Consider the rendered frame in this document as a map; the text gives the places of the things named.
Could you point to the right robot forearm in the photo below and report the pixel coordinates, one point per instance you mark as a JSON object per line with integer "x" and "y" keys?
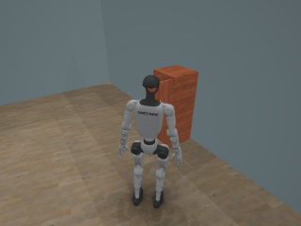
{"x": 175, "y": 143}

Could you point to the robot left hand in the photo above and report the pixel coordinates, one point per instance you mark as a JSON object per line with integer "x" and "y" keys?
{"x": 123, "y": 148}

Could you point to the left robot forearm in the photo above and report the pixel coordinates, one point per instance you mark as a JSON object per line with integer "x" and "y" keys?
{"x": 123, "y": 136}

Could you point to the robot right hand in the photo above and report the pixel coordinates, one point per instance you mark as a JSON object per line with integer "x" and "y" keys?
{"x": 179, "y": 158}

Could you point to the robot left upper arm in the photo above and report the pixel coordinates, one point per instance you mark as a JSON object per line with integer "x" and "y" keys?
{"x": 128, "y": 114}

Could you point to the robot right upper arm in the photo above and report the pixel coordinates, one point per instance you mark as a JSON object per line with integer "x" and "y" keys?
{"x": 169, "y": 110}

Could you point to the robot right shin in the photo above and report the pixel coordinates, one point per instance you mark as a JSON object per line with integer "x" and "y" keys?
{"x": 159, "y": 186}

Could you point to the cupboard door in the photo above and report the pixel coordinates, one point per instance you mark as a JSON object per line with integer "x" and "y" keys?
{"x": 163, "y": 94}

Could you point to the right robot thigh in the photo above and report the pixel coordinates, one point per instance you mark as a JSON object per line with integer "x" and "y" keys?
{"x": 162, "y": 151}

